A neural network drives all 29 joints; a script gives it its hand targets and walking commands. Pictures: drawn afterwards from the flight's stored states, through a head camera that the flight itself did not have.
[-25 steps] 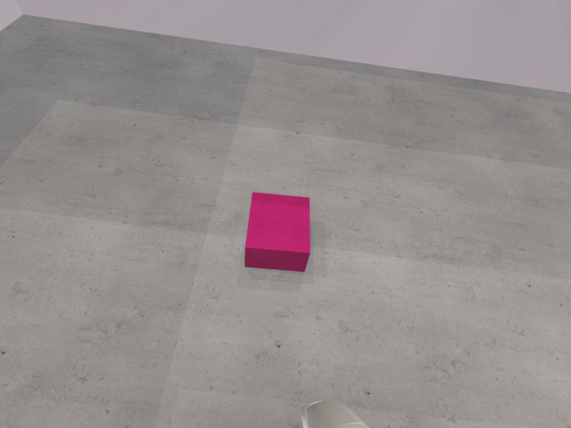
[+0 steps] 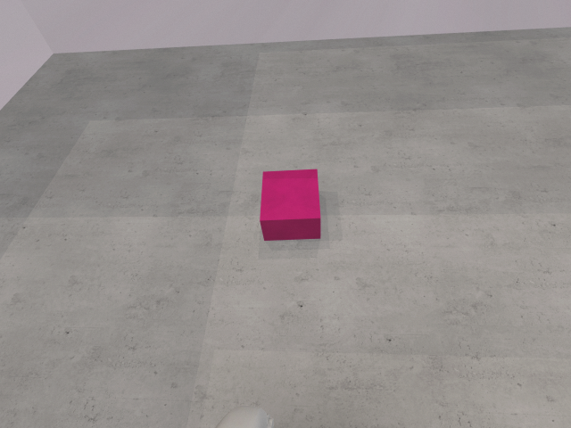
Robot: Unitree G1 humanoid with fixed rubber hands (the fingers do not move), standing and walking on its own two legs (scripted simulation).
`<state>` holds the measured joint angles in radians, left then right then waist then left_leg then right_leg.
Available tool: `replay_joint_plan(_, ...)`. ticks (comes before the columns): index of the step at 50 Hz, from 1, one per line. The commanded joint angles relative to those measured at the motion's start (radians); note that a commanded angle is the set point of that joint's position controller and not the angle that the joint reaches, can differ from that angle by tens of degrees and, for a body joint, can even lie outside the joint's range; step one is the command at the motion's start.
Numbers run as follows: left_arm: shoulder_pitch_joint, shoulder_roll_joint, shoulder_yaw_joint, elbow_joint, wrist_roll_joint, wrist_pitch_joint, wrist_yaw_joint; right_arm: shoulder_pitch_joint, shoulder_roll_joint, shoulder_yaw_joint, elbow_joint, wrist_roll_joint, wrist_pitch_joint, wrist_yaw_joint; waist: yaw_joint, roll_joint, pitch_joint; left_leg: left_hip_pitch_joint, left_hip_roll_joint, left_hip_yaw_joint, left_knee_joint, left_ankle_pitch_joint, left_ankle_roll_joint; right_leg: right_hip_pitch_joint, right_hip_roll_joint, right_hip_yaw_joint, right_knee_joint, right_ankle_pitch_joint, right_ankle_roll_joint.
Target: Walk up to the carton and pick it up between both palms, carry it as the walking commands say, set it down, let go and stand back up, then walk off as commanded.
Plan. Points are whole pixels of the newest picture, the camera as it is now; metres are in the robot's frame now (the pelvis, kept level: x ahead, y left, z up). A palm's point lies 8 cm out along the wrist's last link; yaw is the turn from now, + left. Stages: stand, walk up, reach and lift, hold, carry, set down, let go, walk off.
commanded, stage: walk off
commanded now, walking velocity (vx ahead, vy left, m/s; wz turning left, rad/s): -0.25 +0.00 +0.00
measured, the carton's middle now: (291, 204) +1.06 +0.00 -0.71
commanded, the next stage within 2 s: stand in 0.46 s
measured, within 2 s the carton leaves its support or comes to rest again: neither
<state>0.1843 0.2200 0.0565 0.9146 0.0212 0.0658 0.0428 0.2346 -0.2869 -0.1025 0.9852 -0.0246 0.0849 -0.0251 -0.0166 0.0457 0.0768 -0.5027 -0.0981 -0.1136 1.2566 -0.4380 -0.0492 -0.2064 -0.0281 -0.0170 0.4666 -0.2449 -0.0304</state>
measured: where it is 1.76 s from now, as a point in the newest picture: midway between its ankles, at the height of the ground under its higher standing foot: outside the picture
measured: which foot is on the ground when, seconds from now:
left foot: up 0.00-0.28, down 0.30-0.74, up 0.76-1.00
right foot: down 0.00-0.30, up 0.32-0.72, down 0.74-1.00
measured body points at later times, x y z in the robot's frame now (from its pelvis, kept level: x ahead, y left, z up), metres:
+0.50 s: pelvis -0.15 +0.04 +0.00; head -0.12 +0.08 +0.45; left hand -0.12 +0.32 -0.16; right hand -0.05 -0.23 -0.11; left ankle -0.14 +0.14 -0.74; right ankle -0.20 -0.11 -0.63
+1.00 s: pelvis -0.23 +0.02 +0.00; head -0.21 +0.00 +0.45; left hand -0.18 +0.25 -0.15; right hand -0.22 -0.24 -0.16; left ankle -0.25 +0.15 -0.74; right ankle -0.26 -0.09 -0.74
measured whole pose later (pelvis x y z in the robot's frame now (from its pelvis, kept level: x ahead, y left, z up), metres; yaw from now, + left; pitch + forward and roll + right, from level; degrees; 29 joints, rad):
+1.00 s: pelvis -0.23 +0.02 +0.00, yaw +0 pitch -1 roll +0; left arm 0.24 0.15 0.00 1.00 0.02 0.00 0.04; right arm 0.29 -0.22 -0.04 1.04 -0.01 0.04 -0.03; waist -0.01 0.04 0.04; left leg -0.19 0.04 0.00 0.50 -0.28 -0.03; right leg -0.13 0.01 -0.03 0.44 -0.29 -0.03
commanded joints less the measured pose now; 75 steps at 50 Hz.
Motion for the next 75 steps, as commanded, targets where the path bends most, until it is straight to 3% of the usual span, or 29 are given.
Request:
replay_joint_plan(1,0.007,0.154,0.026,-0.052,-0.006,-0.024,0.012,-0.01,-0.06,-0.012,-0.051,0.002,-0.007,-0.008,0.04,-0.202,-0.031,-0.067,0.016,0.003,0.006,-0.015,-0.044,0.098,-0.225,0.169,-0.13,0.34,-0.136)
replay_joint_plan(4,0.052,0.165,0.025,-0.033,-0.006,-0.028,0.016,-0.011,-0.046,-0.005,-0.061,0.013,0.002,-0.013,0.064,-0.232,-0.066,-0.02,0.039,0.034,-0.192,-0.068,-0.056,0.184,-0.242,0.217,-0.125,0.336,-0.14)
replay_joint_plan(8,0.037,0.191,0.03,-0.021,0.008,-0.022,0.003,0.013,-0.024,0.005,-0.064,0.025,0.007,-0.016,0.059,-0.263,-0.094,0.134,0.078,0.104,-0.452,-0.122,-0.034,0.144,-0.251,0.248,-0.136,0.36,-0.149)
replay_joint_plan(11,0.029,0.207,0.038,-0.005,0.01,-0.012,-0.005,0.072,-0.025,0.006,-0.046,0.033,-0.001,-0.013,0.039,-0.263,-0.122,0.236,0.087,0.122,-0.616,-0.052,-0.001,0.11,-0.256,0.267,-0.144,0.413,-0.144)
replay_joint_plan(13,0.01,0.215,0.044,0.0,0.001,-0.003,-0.007,0.141,-0.019,0.01,-0.021,0.034,-0.011,-0.009,0.002,-0.218,-0.128,0.363,0.089,0.151,-0.841,0.115,0.027,0.029,-0.229,0.229,-0.126,0.34,-0.099)
replay_joint_plan(14,0.032,0.202,0.044,0.005,-0.005,0.0,-0.012,0.149,-0.034,0.01,-0.02,0.023,-0.021,-0.01,0.004,-0.158,-0.11,0.428,0.115,0.119,-0.976,0.208,0.035,-0.053,-0.19,0.195,-0.095,0.227,-0.044)
replay_joint_plan(15,0.067,0.16,0.04,0.001,-0.009,-0.003,-0.02,0.135,-0.104,-0.001,-0.045,0.006,-0.032,-0.01,0.019,0.058,-0.107,0.504,0.304,-0.093,-1.066,0.113,0.054,-0.209,-0.095,0.087,0.074,-0.005,0.021)
replay_joint_plan(16,-0.042,0.105,0.027,-0.052,0.0,-0.001,-0.004,0.033,-0.228,-0.022,-0.097,0.004,-0.03,-0.006,-0.028,0.307,-0.036,0.239,0.557,-0.266,-1.078,0.287,0.2,-0.299,0.066,-0.028,0.343,-0.359,0.065)
replay_joint_plan(17,-0.104,0.13,0.036,-0.052,0.01,0.015,-0.002,0.032,-0.173,-0.012,-0.097,-0.017,-0.028,-0.006,-0.055,0.162,-0.004,0.091,0.534,-0.218,-1.061,0.341,0.247,-0.225,0.078,0.154,0.598,-0.389,0.049)
replay_joint_plan(18,-0.05,0.117,0.042,-0.034,-0.005,0.02,-0.014,-0.079,-0.138,0.005,-0.116,-0.018,-0.029,-0.012,0.021,0.098,0.023,0.051,0.438,-0.1,-1.032,0.353,0.208,-0.213,0.11,0.203,0.721,-0.311,0.031)
replay_joint_plan(19,0.029,0.124,0.048,-0.005,-0.011,0.019,-0.023,-0.164,-0.114,0.014,-0.147,-0.018,-0.027,-0.015,0.074,0.088,0.028,0.058,0.364,-0.022,-1.007,0.358,0.16,-0.217,0.122,0.192,0.787,-0.236,0.034)
replay_joint_plan(20,0.072,0.14,0.057,0.015,-0.003,0.017,-0.024,-0.185,-0.104,0.018,-0.158,-0.008,-0.03,-0.018,0.085,0.107,0.013,0.118,0.335,-0.002,-0.983,0.396,0.147,-0.248,0.125,0.172,0.84,-0.195,0.045)
replay_joint_plan(23,0.077,0.147,0.063,0.019,0.01,0.01,-0.018,-0.107,-0.077,0.026,-0.154,0.013,-0.035,-0.019,0.028,0.108,-0.027,0.29,0.336,-0.002,-0.937,0.491,0.188,-0.317,0.123,0.136,0.876,-0.183,0.105)
replay_joint_plan(26,0.041,0.125,0.054,0.0,0.003,0.014,-0.013,-0.02,-0.083,0.026,-0.119,0.012,-0.047,-0.028,-0.02,0.123,-0.043,0.425,0.338,-0.061,-0.951,0.344,0.203,-0.336,0.094,0.116,0.67,-0.195,0.13)
replay_joint_plan(31,0.068,0.093,0.037,0.003,-0.017,0.022,-0.004,0.003,-0.109,0.023,-0.085,-0.004,-0.047,-0.013,-0.034,0.174,-0.056,0.393,0.352,-0.133,-0.994,0.201,0.208,-0.129,0.045,0.019,0.257,-0.322,0.107)
replay_joint_plan(33,0.119,0.087,0.034,0.022,-0.022,0.014,-0.002,0.014,-0.122,0.016,-0.068,-0.004,-0.041,-0.007,-0.019,0.164,-0.065,0.367,0.356,-0.149,-0.993,0.249,0.206,-0.056,0.045,0.0,0.121,-0.261,0.077)
replay_joint_plan(35,0.216,0.07,0.03,0.064,-0.021,-0.003,-0.002,0.002,-0.124,0.01,-0.059,0.0,-0.036,-0.006,0.03,0.111,-0.077,0.29,0.33,-0.117,-0.96,0.233,0.161,0.09,0.048,-0.036,-0.135,-0.052,0.039)
replay_joint_plan(36,0.229,0.088,0.029,0.072,-0.011,-0.015,-0.001,0.027,-0.106,0.011,-0.052,0.005,-0.037,-0.002,0.028,0.059,-0.074,0.215,0.295,-0.091,-0.948,0.166,0.108,0.17,0.009,0.004,-0.237,0.037,0.024)
replay_joint_plan(37,0.234,0.126,0.025,0.064,0.007,-0.03,0.0,0.062,-0.054,0.022,-0.048,0.01,-0.043,0.005,0.016,-0.089,-0.105,0.103,0.237,-0.015,-0.833,0.084,0.064,0.266,-0.15,0.186,-0.285,-0.092,0.009)
replay_joint_plan(38,0.154,0.188,0.029,0.042,0.005,-0.038,-0.006,-0.02,-0.006,0.035,-0.081,0.019,-0.049,0.0,0.032,-0.266,-0.011,0.063,0.127,0.12,-0.742,0.042,0.028,0.044,-0.323,0.343,-0.334,-0.152,-0.074)
replay_joint_plan(39,0.084,0.141,0.012,0.031,0.017,-0.047,-0.01,-0.067,-0.02,0.032,-0.075,0.006,-0.046,0.0,0.035,-0.224,0.027,0.163,0.146,0.085,-0.595,-0.006,0.032,-0.105,-0.328,0.31,-0.341,-0.184,-0.115)
replay_joint_plan(42,0.004,0.086,-0.017,0.017,0.011,-0.072,0.001,0.024,-0.002,0.031,-0.021,0.003,-0.039,0.019,-0.023,-0.21,0.04,0.166,0.123,0.079,-0.461,0.067,0.044,-0.075,-0.196,0.155,-0.275,0.075,-0.084)
replay_joint_plan(45,0.086,0.085,-0.022,0.049,0.006,-0.08,0.001,0.027,0.011,0.042,-0.005,0.004,-0.048,0.007,0.018,-0.211,-0.005,0.147,0.127,0.116,-0.565,0.039,0.025,0.092,-0.175,0.118,-0.159,0.416,-0.101)
replay_joint_plan(48,0.13,0.096,-0.023,0.078,0.006,-0.075,0.001,0.033,0.021,0.054,0.004,0.014,-0.05,-0.01,0.037,-0.209,-0.028,0.211,0.121,0.132,-0.741,0.086,0.02,0.141,-0.186,0.145,-0.099,0.557,-0.109)
replay_joint_plan(51,0.131,0.085,-0.026,0.079,-0.01,-0.075,-0.005,0.118,-0.015,0.054,0.037,-0.001,-0.07,-0.019,0.015,-0.121,-0.079,0.462,0.205,0.062,-0.921,0.437,0.022,0.031,-0.142,0.141,-0.089,0.365,-0.033)
replay_joint_plan(52,0.165,0.061,-0.026,0.083,-0.015,-0.079,-0.01,0.1,-0.047,0.052,0.045,0.003,-0.075,-0.015,0.051,-0.036,-0.062,0.478,0.233,0.032,-0.859,0.559,0.041,-0.017,-0.091,0.113,-0.131,0.269,-0.02)
replay_joint_plan(55,0.108,0.062,-0.021,0.106,-0.007,-0.071,-0.008,0.112,0.023,0.07,0.069,0.01,-0.077,-0.004,0.007,0.004,-0.012,0.355,0.209,0.049,-0.896,0.402,0.048,0.05,-0.063,0.077,-0.145,0.122,-0.002)
replay_joint_plan(64,0.136,0.034,-0.026,0.157,-0.006,-0.064,-0.012,0.101,0.024,0.076,0.086,0.012,-0.087,-0.012,0.017,-0.024,0.012,0.312,0.197,0.032,-0.952,0.249,0.072,0.033,-0.055,0.067,-0.149,0.067,0.009)
replay_joint_plan(75,0.189,0.014,-0.035,0.197,-0.005,-0.067,-0.008,0.12,0.042,0.082,0.111,0.013,-0.092,-0.011,0.017,-0.035,0.011,0.291,0.19,0.029,-0.959,0.216,0.085,0.021,-0.057,0.063,-0.138,0.063,0.016)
